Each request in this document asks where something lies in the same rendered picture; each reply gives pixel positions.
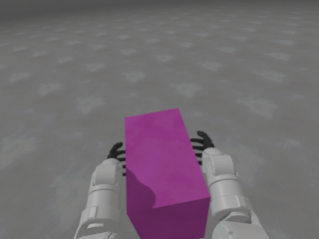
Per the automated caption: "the robot right forearm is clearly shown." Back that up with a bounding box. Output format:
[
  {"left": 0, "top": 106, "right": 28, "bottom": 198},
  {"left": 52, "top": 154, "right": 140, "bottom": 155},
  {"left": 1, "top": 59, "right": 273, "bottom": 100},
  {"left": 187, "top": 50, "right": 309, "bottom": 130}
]
[{"left": 201, "top": 147, "right": 266, "bottom": 233}]

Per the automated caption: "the right robot hand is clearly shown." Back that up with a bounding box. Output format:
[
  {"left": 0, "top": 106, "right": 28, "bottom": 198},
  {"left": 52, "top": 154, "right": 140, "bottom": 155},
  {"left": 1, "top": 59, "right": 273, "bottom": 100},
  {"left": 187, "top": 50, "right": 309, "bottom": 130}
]
[{"left": 190, "top": 130, "right": 214, "bottom": 165}]

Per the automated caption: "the robot right upper arm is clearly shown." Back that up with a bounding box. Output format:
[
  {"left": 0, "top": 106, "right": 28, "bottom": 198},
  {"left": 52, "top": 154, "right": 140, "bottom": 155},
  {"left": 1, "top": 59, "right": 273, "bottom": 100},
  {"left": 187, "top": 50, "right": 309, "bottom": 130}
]
[{"left": 211, "top": 221, "right": 269, "bottom": 239}]

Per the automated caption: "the carton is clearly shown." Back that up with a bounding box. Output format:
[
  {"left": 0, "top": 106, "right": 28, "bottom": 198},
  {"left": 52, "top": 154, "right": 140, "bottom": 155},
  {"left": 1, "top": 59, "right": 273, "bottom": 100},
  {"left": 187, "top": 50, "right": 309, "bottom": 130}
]
[{"left": 125, "top": 108, "right": 210, "bottom": 239}]

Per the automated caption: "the left robot hand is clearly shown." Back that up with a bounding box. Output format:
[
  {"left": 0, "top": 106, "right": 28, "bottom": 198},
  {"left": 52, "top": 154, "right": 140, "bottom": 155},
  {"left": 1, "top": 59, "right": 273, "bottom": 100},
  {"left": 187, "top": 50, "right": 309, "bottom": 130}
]
[{"left": 107, "top": 142, "right": 127, "bottom": 176}]

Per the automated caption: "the robot left forearm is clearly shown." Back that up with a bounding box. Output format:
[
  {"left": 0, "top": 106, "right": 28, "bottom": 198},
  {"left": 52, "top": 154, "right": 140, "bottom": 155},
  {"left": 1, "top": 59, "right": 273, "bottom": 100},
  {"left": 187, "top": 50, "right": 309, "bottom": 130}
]
[{"left": 74, "top": 158, "right": 123, "bottom": 239}]

